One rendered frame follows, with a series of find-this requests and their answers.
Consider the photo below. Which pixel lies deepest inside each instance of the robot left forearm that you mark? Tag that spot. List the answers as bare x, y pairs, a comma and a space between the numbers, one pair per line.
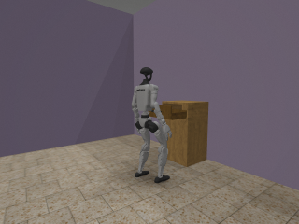
136, 114

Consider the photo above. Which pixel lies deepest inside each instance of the robot right hand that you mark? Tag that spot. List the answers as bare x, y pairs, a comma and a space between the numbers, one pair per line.
166, 129

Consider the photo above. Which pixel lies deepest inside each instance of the robot left upper arm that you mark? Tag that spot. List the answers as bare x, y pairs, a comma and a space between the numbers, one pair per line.
134, 101

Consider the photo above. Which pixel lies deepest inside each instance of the cabinet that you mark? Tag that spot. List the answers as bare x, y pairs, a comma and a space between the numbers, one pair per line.
188, 143

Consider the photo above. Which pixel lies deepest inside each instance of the right robot shin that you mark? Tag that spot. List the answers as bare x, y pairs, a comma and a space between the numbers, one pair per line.
162, 159

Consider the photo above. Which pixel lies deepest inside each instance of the robot right upper arm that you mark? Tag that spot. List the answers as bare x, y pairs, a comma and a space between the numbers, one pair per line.
153, 94

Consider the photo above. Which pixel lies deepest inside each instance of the robot right forearm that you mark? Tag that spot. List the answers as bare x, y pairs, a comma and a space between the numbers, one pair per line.
158, 114

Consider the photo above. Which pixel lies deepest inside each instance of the drawer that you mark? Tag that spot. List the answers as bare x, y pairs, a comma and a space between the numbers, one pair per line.
169, 113

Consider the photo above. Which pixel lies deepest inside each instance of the robot left foot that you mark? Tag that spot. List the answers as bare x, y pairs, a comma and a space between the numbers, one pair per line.
137, 174

